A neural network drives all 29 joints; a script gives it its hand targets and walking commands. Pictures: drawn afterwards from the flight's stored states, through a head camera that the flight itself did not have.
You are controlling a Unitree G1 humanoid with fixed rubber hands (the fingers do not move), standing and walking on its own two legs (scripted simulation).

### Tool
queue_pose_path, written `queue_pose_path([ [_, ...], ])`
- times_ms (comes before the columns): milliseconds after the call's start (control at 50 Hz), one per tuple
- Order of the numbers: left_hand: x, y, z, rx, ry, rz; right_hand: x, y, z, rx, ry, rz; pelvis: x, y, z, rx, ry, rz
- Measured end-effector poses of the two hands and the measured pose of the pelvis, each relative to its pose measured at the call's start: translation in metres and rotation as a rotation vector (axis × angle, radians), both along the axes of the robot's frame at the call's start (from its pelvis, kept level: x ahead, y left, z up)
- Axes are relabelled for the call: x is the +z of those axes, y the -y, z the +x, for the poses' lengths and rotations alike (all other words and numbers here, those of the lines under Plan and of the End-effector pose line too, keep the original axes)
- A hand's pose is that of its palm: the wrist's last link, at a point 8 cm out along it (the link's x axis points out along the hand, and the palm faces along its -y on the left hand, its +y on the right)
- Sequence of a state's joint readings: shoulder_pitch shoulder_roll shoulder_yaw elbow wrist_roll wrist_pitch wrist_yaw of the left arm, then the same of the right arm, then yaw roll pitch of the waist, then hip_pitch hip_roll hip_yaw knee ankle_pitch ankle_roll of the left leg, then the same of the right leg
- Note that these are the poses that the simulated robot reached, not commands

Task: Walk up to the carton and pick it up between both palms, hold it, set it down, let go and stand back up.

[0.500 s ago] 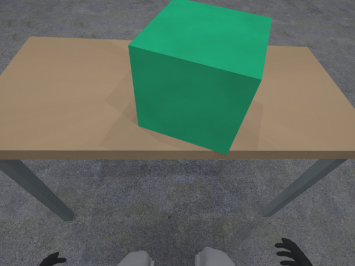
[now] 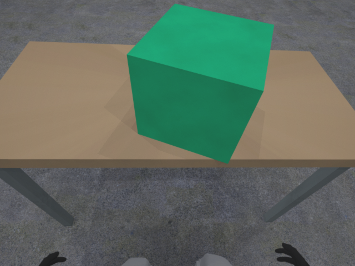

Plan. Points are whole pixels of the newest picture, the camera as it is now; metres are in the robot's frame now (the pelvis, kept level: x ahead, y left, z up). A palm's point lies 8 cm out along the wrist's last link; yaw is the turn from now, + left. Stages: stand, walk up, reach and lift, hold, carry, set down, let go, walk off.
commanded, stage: walk up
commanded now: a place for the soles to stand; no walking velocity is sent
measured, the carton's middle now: (201, 83) +0.53 -0.06 +0.11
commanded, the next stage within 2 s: reach and lift in 0.38 s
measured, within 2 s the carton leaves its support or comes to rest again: neither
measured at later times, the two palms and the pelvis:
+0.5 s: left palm out of the picture +0.09 +0.29 -0.10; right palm out of the picture +0.12 -0.29 -0.10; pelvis +0.00 -0.01 +0.00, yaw -1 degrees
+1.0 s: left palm (51, 251) +0.16 +0.26 -0.05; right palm out of the picture +0.11 -0.26 -0.05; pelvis +0.00 -0.02 +0.01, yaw -2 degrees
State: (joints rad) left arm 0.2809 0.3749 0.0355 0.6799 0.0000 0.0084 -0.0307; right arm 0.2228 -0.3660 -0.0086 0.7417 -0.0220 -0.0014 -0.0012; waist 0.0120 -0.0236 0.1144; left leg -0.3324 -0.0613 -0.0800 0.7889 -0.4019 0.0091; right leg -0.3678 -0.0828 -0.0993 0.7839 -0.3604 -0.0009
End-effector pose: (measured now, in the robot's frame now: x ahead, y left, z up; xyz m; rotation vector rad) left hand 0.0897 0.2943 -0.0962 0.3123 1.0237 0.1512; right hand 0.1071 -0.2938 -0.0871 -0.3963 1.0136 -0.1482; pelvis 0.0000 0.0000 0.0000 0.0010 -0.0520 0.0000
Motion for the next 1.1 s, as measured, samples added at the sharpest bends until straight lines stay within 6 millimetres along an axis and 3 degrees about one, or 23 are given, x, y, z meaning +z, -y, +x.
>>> queue_pose_path([
  [160,0.002,0.000,0.003,0.003,0.014,0.000,0.003,-0.002,0.010,0.003,0.033,0.002,0.000,0.000,0.001,0.000,0.000,0.000],
  [380,0.001,-0.001,0.001,0.006,0.016,-0.002,0.004,-0.002,0.006,0.002,0.036,0.004,0.000,0.000,0.000,0.000,0.007,0.000],
  [480,-0.006,-0.001,0.000,0.071,-0.147,0.060,-0.008,-0.005,0.007,-0.022,0.073,0.069,-0.001,0.006,-0.001,-0.018,0.014,-0.013],
  [540,-0.004,0.008,0.013,0.074,-0.167,0.062,-0.012,-0.012,0.013,-0.024,0.106,0.112,-0.002,0.014,-0.002,-0.030,0.016,-0.017],
  [660,0.013,0.032,0.051,-0.001,-0.042,0.018,-0.013,-0.014,0.016,-0.075,0.171,0.107,-0.002,0.026,0.000,-0.040,0.021,-0.014],
  [760,0.026,0.039,0.065,-0.032,0.040,-0.010,-0.003,-0.011,0.008,-0.132,0.228,0.083,0.001,0.027,0.003,-0.038,0.065,-0.012],
  [880,0.037,0.037,0.068,-0.027,0.085,-0.031,0.019,-0.015,0.001,-0.147,0.287,0.068,0.009,0.024,0.004,-0.036,0.114,-0.016],
  [1100,0.055,0.031,0.073,-0.047,0.176,-0.045,0.054,-0.045,0.011,-0.190,0.368,0.108,0.016,0.013,-0.005,-0.034,0.130,-0.029],
])
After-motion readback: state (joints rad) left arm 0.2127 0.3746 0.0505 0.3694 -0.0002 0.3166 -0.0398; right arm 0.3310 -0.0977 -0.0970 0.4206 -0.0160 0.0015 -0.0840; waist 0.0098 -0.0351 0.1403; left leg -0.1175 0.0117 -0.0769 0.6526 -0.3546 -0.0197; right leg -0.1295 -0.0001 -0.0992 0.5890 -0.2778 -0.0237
